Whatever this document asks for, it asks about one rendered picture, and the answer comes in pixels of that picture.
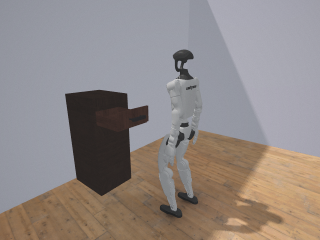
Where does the robot left upper arm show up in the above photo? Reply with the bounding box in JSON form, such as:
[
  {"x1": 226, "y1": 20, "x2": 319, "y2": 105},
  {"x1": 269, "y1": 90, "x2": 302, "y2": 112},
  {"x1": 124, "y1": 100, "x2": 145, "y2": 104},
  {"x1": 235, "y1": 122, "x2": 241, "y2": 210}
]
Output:
[{"x1": 166, "y1": 79, "x2": 184, "y2": 118}]

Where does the robot head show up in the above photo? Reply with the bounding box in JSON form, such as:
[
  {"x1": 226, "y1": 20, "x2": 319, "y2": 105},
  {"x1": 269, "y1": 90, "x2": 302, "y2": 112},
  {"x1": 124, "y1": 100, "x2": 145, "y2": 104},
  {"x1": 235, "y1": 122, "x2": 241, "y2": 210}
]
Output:
[{"x1": 173, "y1": 49, "x2": 194, "y2": 80}]

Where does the right robot shin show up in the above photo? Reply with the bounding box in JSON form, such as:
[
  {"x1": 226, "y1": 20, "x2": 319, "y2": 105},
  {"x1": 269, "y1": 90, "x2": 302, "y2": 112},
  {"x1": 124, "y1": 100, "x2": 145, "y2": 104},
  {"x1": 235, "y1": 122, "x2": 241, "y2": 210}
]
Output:
[{"x1": 176, "y1": 159, "x2": 194, "y2": 198}]

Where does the robot left forearm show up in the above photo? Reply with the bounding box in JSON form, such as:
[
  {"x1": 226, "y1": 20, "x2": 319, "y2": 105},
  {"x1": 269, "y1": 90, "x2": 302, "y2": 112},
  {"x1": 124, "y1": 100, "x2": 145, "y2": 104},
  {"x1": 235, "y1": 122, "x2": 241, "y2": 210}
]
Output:
[{"x1": 168, "y1": 109, "x2": 182, "y2": 146}]

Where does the robot right forearm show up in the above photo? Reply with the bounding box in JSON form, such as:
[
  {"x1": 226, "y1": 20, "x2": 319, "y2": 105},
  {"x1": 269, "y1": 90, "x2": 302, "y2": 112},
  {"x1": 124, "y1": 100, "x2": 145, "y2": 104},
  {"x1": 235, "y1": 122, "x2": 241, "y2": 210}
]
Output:
[{"x1": 191, "y1": 106, "x2": 203, "y2": 129}]

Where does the robot right upper arm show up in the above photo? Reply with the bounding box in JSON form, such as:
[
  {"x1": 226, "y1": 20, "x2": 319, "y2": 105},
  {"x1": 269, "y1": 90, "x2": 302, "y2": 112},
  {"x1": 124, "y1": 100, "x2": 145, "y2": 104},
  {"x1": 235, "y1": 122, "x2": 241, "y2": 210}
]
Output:
[{"x1": 193, "y1": 77, "x2": 203, "y2": 109}]

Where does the robot right hand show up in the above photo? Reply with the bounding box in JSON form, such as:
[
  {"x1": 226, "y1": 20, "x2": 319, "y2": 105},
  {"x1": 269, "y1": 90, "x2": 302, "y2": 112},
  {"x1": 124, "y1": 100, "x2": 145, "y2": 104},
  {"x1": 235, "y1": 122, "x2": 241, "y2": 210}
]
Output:
[{"x1": 188, "y1": 128, "x2": 199, "y2": 145}]

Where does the cabinet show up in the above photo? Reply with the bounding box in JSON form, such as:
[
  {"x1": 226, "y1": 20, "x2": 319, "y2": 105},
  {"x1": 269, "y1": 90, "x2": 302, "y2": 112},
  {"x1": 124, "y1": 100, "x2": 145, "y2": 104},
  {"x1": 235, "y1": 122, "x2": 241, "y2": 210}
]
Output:
[{"x1": 65, "y1": 90, "x2": 132, "y2": 196}]

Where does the handle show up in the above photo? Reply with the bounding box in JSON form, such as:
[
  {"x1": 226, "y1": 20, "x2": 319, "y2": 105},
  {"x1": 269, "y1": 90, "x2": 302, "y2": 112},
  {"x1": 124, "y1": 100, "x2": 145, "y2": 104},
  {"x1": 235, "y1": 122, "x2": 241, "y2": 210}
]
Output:
[{"x1": 129, "y1": 115, "x2": 146, "y2": 122}]

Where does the drawer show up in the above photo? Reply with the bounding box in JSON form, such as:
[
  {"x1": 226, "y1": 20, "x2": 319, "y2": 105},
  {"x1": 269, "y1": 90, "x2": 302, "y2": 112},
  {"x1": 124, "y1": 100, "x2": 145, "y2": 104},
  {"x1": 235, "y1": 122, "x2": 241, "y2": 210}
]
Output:
[{"x1": 95, "y1": 105, "x2": 149, "y2": 132}]

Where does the robot left hand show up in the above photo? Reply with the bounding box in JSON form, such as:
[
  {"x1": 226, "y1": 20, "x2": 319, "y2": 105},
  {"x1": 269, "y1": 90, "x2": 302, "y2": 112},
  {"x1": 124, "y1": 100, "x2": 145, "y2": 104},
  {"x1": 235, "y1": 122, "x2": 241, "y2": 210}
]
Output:
[{"x1": 163, "y1": 144, "x2": 176, "y2": 167}]

